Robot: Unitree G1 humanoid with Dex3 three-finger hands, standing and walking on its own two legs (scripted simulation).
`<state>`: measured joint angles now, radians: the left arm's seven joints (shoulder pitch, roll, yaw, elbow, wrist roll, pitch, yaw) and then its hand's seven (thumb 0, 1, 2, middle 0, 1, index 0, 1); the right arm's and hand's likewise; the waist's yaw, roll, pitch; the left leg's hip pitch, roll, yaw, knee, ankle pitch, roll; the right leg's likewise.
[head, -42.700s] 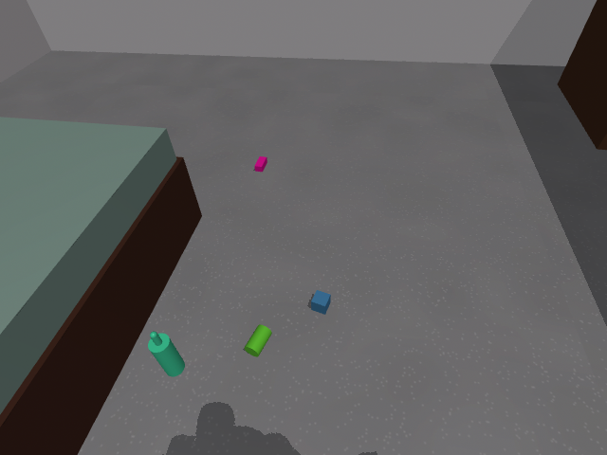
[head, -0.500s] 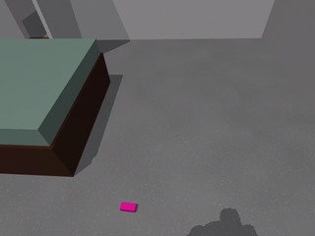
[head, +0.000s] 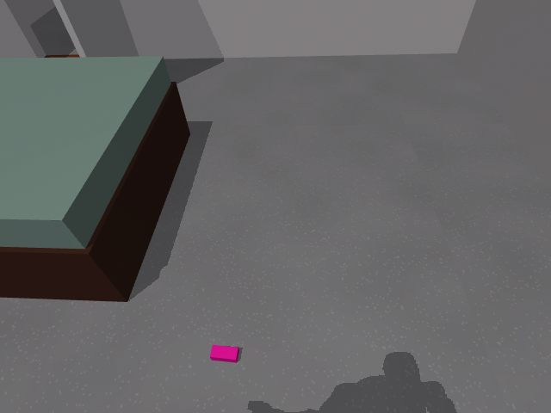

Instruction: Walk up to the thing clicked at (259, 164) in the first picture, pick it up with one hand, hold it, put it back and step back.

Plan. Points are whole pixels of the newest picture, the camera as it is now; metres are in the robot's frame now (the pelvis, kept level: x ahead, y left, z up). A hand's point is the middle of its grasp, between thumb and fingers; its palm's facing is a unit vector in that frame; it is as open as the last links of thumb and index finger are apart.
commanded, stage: rise first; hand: left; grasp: from above
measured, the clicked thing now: (224, 353) +0.48 +0.24 -0.76
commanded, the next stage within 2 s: none
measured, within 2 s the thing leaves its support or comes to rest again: neither
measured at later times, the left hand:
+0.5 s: hand out of the picture +0.15 +0.26 -0.21, palm faces -0.08 -0.91 -0.40, open 13.1 cm
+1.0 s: hand out of the picture +0.14 +0.26 -0.24, palm faces -0.18 -0.87 -0.46, open 13.0 cm
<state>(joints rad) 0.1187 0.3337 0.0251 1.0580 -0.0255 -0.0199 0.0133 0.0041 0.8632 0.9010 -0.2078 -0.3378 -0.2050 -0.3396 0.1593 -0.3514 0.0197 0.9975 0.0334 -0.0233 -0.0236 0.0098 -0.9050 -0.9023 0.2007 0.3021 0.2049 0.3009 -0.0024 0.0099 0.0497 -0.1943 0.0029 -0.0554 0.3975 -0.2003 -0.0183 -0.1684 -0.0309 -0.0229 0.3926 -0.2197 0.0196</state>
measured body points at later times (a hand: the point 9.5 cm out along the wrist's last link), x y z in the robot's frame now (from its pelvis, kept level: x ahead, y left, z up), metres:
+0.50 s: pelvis +0.00 +0.01 -0.06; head +0.08 +0.02 +0.38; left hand +0.16 +0.30 -0.18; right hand +0.12 -0.26 -0.16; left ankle +0.01 +0.13 -0.74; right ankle -0.01 -0.13 -0.74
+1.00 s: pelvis +0.00 +0.01 -0.11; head +0.10 +0.03 +0.33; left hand +0.15 +0.31 -0.21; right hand +0.16 -0.24 -0.19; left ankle +0.01 +0.13 -0.74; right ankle -0.01 -0.13 -0.74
